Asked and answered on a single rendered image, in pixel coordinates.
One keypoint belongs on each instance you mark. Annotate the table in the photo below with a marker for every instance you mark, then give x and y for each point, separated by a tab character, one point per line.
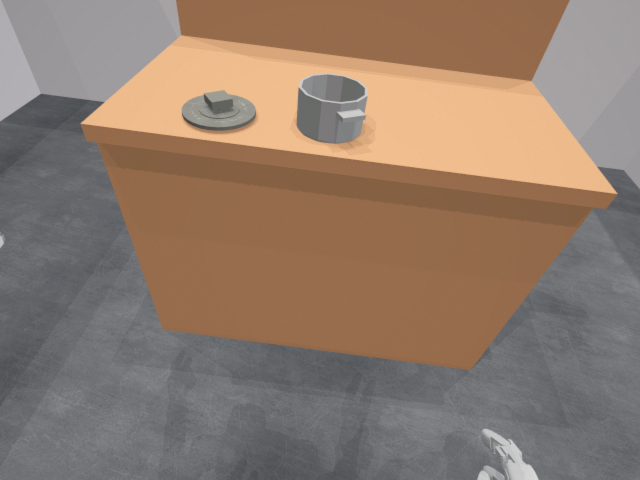
417	241

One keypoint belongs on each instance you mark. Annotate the lid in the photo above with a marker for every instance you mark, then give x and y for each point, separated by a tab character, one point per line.
197	113

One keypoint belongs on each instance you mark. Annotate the robot right hand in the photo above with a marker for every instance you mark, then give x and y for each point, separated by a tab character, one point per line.
509	458

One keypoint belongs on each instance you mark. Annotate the knob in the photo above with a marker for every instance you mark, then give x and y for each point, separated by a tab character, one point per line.
218	100

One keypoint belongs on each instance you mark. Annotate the pot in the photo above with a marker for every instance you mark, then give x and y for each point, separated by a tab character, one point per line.
331	107

